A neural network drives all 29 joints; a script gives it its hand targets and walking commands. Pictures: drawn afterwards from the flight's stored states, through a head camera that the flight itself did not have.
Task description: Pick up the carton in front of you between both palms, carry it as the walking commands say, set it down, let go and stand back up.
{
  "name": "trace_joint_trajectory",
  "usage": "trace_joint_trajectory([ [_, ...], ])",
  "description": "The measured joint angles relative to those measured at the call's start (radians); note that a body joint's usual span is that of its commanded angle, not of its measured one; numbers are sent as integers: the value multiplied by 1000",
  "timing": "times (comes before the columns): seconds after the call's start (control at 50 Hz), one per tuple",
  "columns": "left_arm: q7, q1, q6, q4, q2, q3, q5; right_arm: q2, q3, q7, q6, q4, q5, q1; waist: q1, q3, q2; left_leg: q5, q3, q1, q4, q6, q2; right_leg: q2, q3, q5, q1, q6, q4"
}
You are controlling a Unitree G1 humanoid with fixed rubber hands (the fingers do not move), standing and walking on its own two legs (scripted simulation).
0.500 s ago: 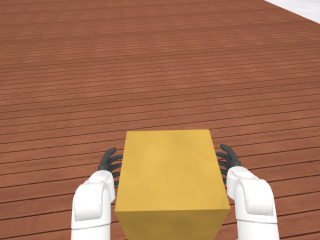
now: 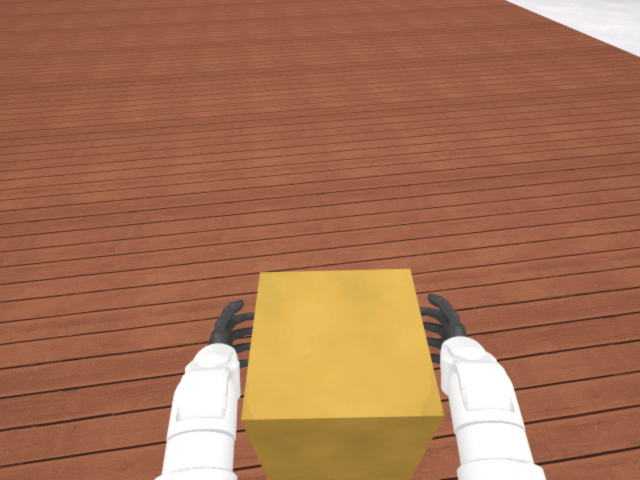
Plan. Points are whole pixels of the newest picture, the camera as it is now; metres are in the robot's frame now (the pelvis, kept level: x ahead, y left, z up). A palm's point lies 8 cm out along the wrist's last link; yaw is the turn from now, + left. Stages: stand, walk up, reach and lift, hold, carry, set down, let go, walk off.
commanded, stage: carry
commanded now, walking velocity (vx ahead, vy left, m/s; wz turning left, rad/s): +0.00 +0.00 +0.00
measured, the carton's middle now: (337, 379) +0.29 +0.00 -0.04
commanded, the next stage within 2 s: hold in 0.70 s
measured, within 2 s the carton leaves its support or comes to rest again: neither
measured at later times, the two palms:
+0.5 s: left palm (221, 365) +0.27 +0.15 +0.04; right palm (459, 359) +0.27 -0.15 +0.04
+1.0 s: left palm (230, 382) +0.25 +0.13 +0.04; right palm (480, 385) +0.23 -0.17 +0.04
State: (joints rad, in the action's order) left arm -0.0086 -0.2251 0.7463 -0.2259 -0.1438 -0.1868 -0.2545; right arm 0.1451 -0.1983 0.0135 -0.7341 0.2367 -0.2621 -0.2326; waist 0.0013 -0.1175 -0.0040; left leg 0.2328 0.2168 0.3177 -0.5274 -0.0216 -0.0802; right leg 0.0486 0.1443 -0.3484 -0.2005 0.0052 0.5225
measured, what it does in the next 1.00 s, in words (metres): stands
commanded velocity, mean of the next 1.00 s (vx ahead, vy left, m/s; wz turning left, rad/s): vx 0.00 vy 0.00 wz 0.00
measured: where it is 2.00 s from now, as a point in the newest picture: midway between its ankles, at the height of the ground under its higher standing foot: outside the picture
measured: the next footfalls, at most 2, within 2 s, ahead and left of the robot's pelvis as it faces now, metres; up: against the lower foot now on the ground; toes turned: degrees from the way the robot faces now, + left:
none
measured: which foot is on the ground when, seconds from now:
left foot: down 0.00-1.00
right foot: down 0.00-1.00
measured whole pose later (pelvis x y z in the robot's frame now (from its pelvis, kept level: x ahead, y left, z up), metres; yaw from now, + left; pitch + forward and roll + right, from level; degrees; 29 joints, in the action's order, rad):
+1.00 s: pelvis -0.04 +0.00 +0.01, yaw -2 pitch -7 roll +0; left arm -0.02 -0.20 0.74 -0.16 -0.14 -0.15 -0.25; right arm 0.14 -0.19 0.01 -0.70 0.20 -0.24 -0.22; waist -0.01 0.07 -0.03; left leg 0.12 0.08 0.14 -0.39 -0.01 -0.03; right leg 0.00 0.05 -0.25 -0.05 0.02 0.42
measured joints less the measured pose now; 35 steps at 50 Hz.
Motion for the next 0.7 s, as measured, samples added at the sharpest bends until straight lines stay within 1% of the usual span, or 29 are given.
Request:
trace_joint_trajectory([
  [0.06,1,-20,-40,-28,-4,-17,-7,4,-19,-1,40,26,-7,-19,0,9,1,-12,0,7,6,-2,-1,-1,0,9,-9,2,-2],
  [0.12,1,-22,-52,-13,-5,-16,-3,5,-19,0,52,11,-2,-20,-2,17,1,-20,0,14,10,-3,-1,-2,1,15,-18,2,-1],
  [0.24,-6,2,-18,49,0,8,15,0,7,7,19,-49,21,3,-4,15,-1,-25,-1,23,8,-4,-2,-2,1,18,-29,3,5],
  [0.36,-7,13,2,48,2,16,14,-2,13,7,0,-46,21,14,-4,8,-1,-27,-1,25,7,-4,-3,-3,1,18,-31,5,8],
  [0.7,-7,11,3,52,2,15,17,-2,13,7,-2,-52,21,12,-2,11,1,-39,-3,32,11,-2,-7,-7,3,27,-41,9,10],
])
